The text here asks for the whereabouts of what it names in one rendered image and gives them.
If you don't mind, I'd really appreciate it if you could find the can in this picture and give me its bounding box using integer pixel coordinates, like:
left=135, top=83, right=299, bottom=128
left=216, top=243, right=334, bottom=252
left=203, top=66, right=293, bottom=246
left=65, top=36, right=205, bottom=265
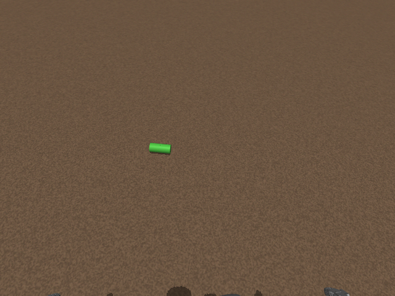
left=149, top=143, right=171, bottom=154

